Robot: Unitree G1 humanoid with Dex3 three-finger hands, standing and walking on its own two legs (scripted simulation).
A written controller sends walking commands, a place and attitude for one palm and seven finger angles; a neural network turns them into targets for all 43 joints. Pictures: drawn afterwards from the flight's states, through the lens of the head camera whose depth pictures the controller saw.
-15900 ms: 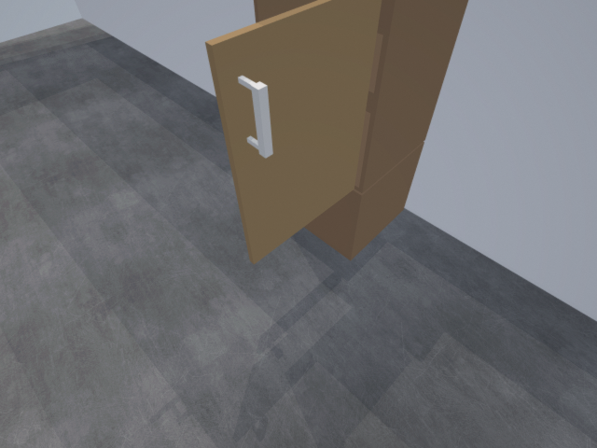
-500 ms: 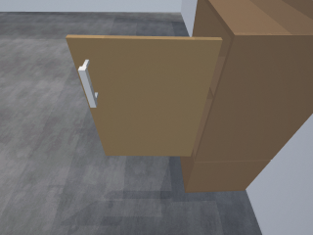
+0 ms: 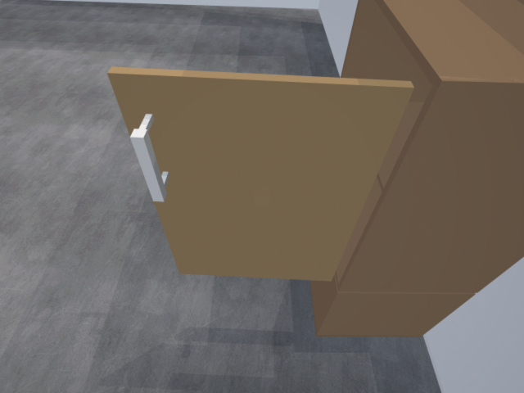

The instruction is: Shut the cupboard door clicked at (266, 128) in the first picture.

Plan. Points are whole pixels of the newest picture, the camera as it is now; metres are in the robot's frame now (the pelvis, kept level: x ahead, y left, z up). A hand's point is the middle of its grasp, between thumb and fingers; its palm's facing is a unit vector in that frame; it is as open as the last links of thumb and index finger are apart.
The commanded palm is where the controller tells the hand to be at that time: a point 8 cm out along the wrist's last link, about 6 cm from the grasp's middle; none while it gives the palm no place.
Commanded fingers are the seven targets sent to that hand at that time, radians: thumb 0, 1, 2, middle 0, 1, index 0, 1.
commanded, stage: come to a stop and stand still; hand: left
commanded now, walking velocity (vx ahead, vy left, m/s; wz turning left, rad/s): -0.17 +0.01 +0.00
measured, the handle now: (153, 160) +0.43 +0.21 +0.12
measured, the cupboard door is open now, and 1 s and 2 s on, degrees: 88 88 88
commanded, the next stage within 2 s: look again from close up in 1.04 s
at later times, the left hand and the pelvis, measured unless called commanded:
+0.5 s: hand out of the picture +0.00 +0.18 -0.17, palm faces -0.04 -0.98 -0.22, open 7.3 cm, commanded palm none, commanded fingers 0.00 0.90 0.90 -0.20 -0.30 -0.20 -0.30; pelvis -0.03 +0.01 +0.00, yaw -2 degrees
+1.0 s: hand out of the picture -0.07 +0.19 -0.17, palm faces -0.01 -0.98 -0.19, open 7.4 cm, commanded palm none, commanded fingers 0.00 0.90 0.90 -0.20 -0.30 -0.20 -0.30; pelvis -0.07 +0.01 +0.00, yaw -1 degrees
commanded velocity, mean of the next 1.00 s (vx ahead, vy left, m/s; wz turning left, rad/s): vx -0.01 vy -0.03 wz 0.00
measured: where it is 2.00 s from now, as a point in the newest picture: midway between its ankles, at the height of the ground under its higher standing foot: outside the picture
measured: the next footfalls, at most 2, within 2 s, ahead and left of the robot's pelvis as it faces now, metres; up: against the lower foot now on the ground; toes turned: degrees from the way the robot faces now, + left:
left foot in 0.08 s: +0.02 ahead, +0.10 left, +0.00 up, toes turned +3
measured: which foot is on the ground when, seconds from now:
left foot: up 0.00-0.06, down 0.08-1.00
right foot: down 0.00-1.00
